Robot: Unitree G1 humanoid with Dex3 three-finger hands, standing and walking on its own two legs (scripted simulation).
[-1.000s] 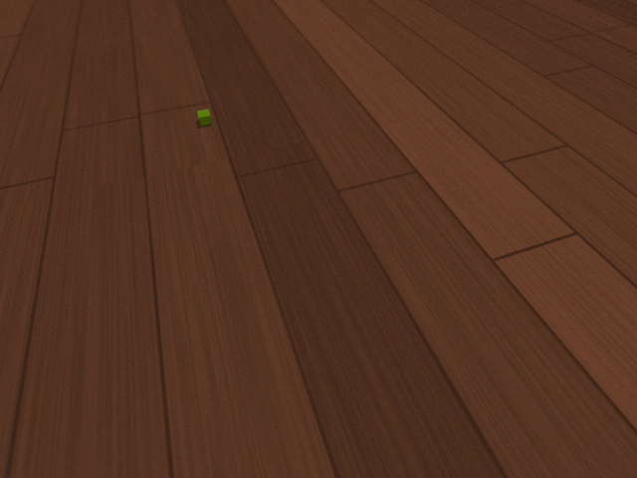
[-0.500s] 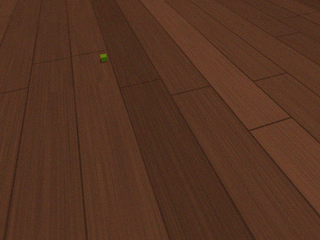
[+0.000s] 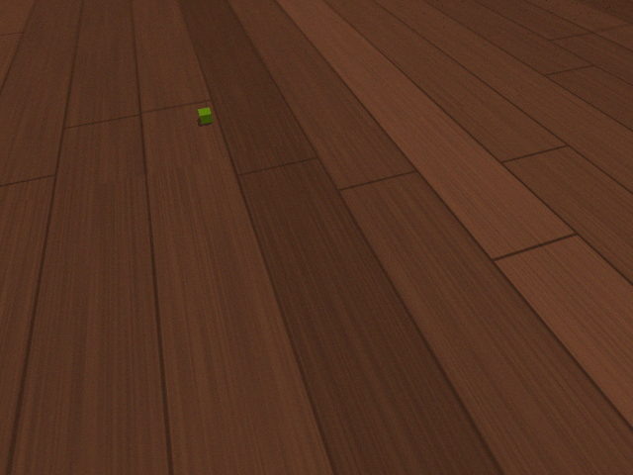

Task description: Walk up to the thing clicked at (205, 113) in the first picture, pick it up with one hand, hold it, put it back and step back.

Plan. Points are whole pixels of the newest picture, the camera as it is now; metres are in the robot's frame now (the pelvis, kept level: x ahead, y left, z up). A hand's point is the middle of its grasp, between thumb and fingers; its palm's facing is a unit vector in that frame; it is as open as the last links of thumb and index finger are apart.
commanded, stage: stand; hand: left
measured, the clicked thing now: (205, 115) +2.11 +0.72 -0.76
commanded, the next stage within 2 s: walk up in 0.12 s
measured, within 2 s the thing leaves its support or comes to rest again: neither
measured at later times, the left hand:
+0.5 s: hand out of the picture +0.09 +0.41 -0.18, palm faces +0.12 -0.91 -0.41, open 7.4 cm
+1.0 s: hand (110, 284) +0.49 +0.43 -0.15, palm faces +0.12 -0.93 -0.35, open 7.4 cm
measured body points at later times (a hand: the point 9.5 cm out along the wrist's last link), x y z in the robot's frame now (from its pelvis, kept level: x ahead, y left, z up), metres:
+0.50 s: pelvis +0.09 +0.09 -0.03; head +0.08 +0.12 +0.42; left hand +0.09 +0.46 -0.15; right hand +0.24 -0.25 -0.10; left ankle +0.15 +0.23 -0.75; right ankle -0.01 -0.11 -0.74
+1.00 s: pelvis +0.38 +0.14 -0.04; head +0.41 +0.14 +0.41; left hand +0.48 +0.48 -0.13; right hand +0.42 -0.18 -0.16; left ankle +0.15 +0.23 -0.74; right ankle +0.54 +0.05 -0.75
